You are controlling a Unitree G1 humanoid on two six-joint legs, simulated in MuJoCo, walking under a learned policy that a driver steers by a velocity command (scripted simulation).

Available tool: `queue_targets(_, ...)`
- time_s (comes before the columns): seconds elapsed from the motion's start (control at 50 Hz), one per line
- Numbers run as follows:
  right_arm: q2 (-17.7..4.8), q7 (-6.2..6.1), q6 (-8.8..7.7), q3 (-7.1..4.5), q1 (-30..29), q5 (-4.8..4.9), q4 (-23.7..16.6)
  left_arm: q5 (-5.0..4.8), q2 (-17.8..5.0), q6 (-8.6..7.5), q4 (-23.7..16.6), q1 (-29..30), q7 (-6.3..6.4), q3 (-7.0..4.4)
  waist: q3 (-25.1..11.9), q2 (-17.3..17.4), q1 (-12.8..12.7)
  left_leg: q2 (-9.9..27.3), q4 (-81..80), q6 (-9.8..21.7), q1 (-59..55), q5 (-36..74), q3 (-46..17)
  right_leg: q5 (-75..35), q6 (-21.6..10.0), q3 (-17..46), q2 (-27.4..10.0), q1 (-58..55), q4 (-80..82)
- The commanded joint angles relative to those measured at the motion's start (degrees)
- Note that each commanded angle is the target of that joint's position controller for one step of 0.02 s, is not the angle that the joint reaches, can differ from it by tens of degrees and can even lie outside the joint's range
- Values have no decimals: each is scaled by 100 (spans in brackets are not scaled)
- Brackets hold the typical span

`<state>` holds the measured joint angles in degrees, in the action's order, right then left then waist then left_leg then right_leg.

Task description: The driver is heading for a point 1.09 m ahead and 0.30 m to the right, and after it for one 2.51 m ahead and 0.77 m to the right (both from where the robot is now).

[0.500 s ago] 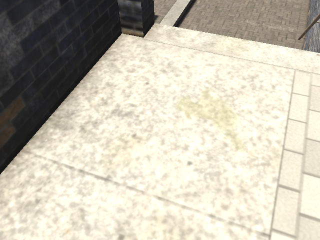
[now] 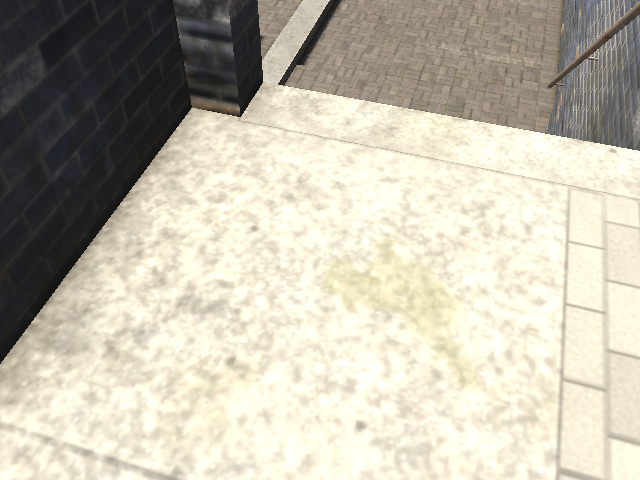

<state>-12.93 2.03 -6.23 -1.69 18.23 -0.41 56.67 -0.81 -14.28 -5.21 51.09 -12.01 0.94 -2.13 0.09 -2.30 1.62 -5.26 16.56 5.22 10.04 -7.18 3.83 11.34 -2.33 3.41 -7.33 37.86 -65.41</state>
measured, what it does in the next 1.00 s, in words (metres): walks ahead, turning right: right foot, then left foot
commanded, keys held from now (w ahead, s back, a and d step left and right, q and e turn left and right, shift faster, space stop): w+e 0.74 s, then w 0.26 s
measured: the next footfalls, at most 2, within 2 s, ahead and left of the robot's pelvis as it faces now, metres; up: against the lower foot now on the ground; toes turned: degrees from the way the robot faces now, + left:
right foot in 0.32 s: +0.34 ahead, -0.18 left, +0.00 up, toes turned -11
left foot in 0.84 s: +0.68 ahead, -0.09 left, +0.00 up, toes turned -27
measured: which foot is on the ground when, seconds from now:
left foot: down 0.00-0.32, up 0.34-0.82, down 0.84-1.00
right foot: up 0.00-0.30, down 0.32-0.86, up 0.88-1.00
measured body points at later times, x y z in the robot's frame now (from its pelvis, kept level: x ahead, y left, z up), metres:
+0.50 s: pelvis +0.28 -0.11 -0.01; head +0.31 -0.13 +0.44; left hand +0.43 +0.13 -0.12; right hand +0.34 -0.39 -0.13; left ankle +0.28 +0.06 -0.65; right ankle +0.30 -0.18 -0.74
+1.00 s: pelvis +0.57 -0.14 +0.00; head +0.59 -0.14 +0.44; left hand +0.77 +0.06 -0.13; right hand +0.54 -0.43 -0.11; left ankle +0.64 -0.07 -0.74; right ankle +0.46 -0.24 -0.66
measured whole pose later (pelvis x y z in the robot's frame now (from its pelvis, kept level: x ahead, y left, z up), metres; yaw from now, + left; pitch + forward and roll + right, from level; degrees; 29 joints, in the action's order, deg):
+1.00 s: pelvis +0.57 -0.14 +0.00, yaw -27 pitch +2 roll +1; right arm -14.8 1.3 -6.5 -3.1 13.4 -0.3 46.4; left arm -0.8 -15.6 -3.5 43.5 -17.1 0.3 -2.9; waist 0.2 -2.3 0.7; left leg -3.1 23.8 3.1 16.6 -9.0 1.2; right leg 19.9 -2.4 4.1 -0.4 27.8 -66.0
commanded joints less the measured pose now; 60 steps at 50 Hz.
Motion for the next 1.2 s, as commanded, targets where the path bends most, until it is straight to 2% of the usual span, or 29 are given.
queue_targets(0.02, -783, -119, -118, -134, -278, -18, -309, 38, -255, 49, -181, -321, 30, -78, 275, 477, -281, 1659, -1189, 942, 516, 390, -1054, -900, 138, 46, -258, 178, 658)
queue_targets(0.12, -942, -217, -60, -153, 167, 35, -165, -27, -155, 1, -488, 664, -96, -39, 313, 445, 107, 1705, -1150, 648, -293, 571, -507, -1812, 73, -134, -11, 248, 2274)
queue_targets(0.24, -1037, -242, 118, -206, 411, 90, -18, -57, -172, 2, -974, 1338, -345, -12, 527, 456, 274, 2130, -601, 447, -1570, 919, -171, -872, -187, -318, 169, 580, 2969)
queue_targets(0.28, -1188, -265, 198, -250, 193, 103, -115, -45, -316, -3, -1060, 1102, -414, -76, 304, 612, 48, 2122, 73, 298, -1628, 2462, 60, -270, -375, -664, 443, -66, 3061)
queue_targets(0.3, -1234, -284, 249, -259, 50, 93, -184, -41, -468, -2, -972, 559, -425, -175, -62, 655, -279, 2009, 869, 179, -1488, 3556, 271, -257, -498, -905, 717, -924, 3173)
queue_targets(0.32, -1127, -313, 294, -218, 41, 48, -271, -61, -793, 4, -694, -436, -401, -373, -603, 510, -704, 1717, 2169, -3, -1042, 4013, 525, -446, -674, -960, 1032, -2268, 3364)
queue_targets(0.34, -973, -334, 243, -124, 94, -65, -497, -48, -1460, 48, -541, -1470, -297, -592, -1302, -342, -1028, 1388, 4243, -286, 533, 2314, 676, -587, -1141, 785, -64, -4133, 3491)
queue_targets(0.36, -163, -210, 12, 131, 624, -117, -666, -38, -1809, 19, -590, -1451, -324, -611, -1982, -1592, -471, 157, 5955, -541, 2939, -2360, -75, 462, -2129, 3954, -1231, -5952, 4386)
queue_targets(0.38, -863, -132, -225, -30, 30, 99, -720, -12, -1223, 1, -622, -1585, -307, -473, -1976, -899, -811, 441, 6423, -342, 3579, -2316, -978, 569, -1896, 4137, -1181, -6033, 4822)
queue_targets(0.4, -1041, -106, -343, -85, -472, 252, -923, 19, -998, -15, -682, -1250, -275, -410, -1227, -648, -762, 693, 6316, -202, 3918, -1764, -916, -38, -1627, 3251, -992, -5432, 4788)
queue_targets(0.42, -999, -145, -371, -78, -638, 185, -956, 17, -877, -6, -839, -759, -274, -364, -881, 71, -533, 961, 5916, -184, 3631, -1278, -882, -668, -1483, 2550, -766, -4567, 4829)
queue_targets(0.44, -999, -185, -335, -129, -662, 83, -950, 49, -734, 8, -982, -386, -281, -319, -629, 289, -306, 1128, 5454, -237, 3222, -1017, -858, -1262, -1406, 2074, -583, -3789, 4944)
queue_targets(0.48, -903, -187, -159, -173, -509, 41, -1028, 79, -623, 4, -1088, -175, -270, -275, -483, 131, -22, 1241, 4960, -366, 2687, -870, -875, -1693, -1399, 1688, -321, -3082, 5203)
queue_targets(0.52, -783, -217, -42, -178, -606, -39, -1131, 18, -777, -20, -1073, -314, -208, -316, -315, 109, 24, 1166, 4466, -571, 2679, -592, -747, -2108, -1444, 1344, -183, -2724, 5321)
queue_targets(0.56, -720, -248, -12, -170, -1102, -73, -1338, -9, -913, -6, -1033, -541, -116, -361, -128, 69, -100, 1054, 3633, -733, 2838, 12, -677, -2156, -1387, 1155, -50, -2598, 5383)
queue_targets(0.64, -552, -210, -61, -117, -1949, -9, -1618, -39, -937, 57, -969, -891, -29, -378, -20, -214, -419, 707, 1904, -727, 2446, 1250, -624, -1434, -1043, 1022, 225, -2518, 5254)
queue_targets(0.74, -798, -110, -161, -183, -2373, 59, -1904, -80, -928, 124, -878, -1125, 16, -399, 40, -311, -515, 573, 1112, -576, 2184, 1129, -838, -985, -913, 1704, -64, -3118, 4768)
queue_targets(0.78, -900, -70, -222, -220, -2136, 56, -1855, -36, -924, 174, -879, -1047, 59, -406, -22, -438, -401, 592, 1037, -435, 1943, 739, -790, -1282, -863, 1852, -228, -3431, 4478)
queue_targets(0.82, -1068, -97, -277, -329, -1286, -11, -1629, 3, -763, 212, -916, -941, 42, -345, -468, -457, -10, 515, 759, -148, 692, 619, -553, -2407, -683, 1663, 105, -3447, 3629)
queue_targets(0.84, -1295, -128, -285, -399, -427, -85, -1523, 77, -567, 202, -1024, -835, 4, -245, -1214, -186, 388, 1186, 1014, 212, -770, 656, -1145, -2021, -499, 1367, 411, -2817, 2324)
queue_targets(0.86, -1766, -148, -214, -555, 447, -138, -1333, -35, -203, 135, -1007, -1700, -27, -132, -2097, 1339, 273, 2411, 919, 1195, -3083, -74, -3395, -66, -14, 728, 1248, -732, 258)
queue_targets(0.88, -1454, -82, -172, -502, 618, 42, -1183, -123, -389, 77, -923, -1938, -29, -116, -2064, 1959, 256, 2871, 159, 1384, -3258, -1353, -4940, 2167, 23, 823, 1256, 311, -659)
queue_targets(0.9, -1060, -87, -154, -397, 258, 127, -1274, -166, -860, 67, -960, -1330, -37, -224, -1125, 1197, 332, 2683, 15, 1099, -2475, -1999, -4373, 1769, -5, 934, 944, 724, -1051)
queue_targets(0.92, -914, -96, -104, -333, -158, 93, -1374, -100, -914, 71, -1090, -774, -34, -228, -565, 624, 255, 2456, -81, 891, -1611, -1694, -3571, 1288, -13, 653, 676, 644, -948)
queue_targets(0.94, -807, -84, -71, -281, -425, 49, -1377, 5, -839, 57, -1193, -429, -43, -228, -124, 421, 124, 2198, -282, 836, -835, -1115, -3021, 976, -13, 485, 489, 507, -570)
queue_targets(0.98, -688, -63, -83, -223, -577, -19, -1348, 37, -649, 79, -1192, -513, -64, -227, -25, 654, -141, 1829, -549, 738, -163, -348, -2363, 626, -14, 315, 195, 3, -50)
queue_targets(1.04, -899, -67, -123, -274, -365, 44, -1195, 56, -419, 97, -1261, -405, -55, -160, -31, 711, -158, 1750, -779, 884, -37, 590, -1799, 268, 91, 89, 90, 47, 558)
queue_targets(1.1, -1048, -116, -69, -305, -141, 92, -1076, 78, -328, 54, -1431, 141, -61, -107, 0, 596, -5, 1677, -851, 815, -201, 1105, -1369, -577, 174, -25, 57, 158, 1578)
queue_targets(1.2, -1137, -138, 49, -277, 379, 166, -849, -7, -240, -2, -1670, 1056, -178, -63, 175, 647, 345, 1585, -718, 609, -396, 1001, -979, -1472, 191, -286, 311, -253, 2957)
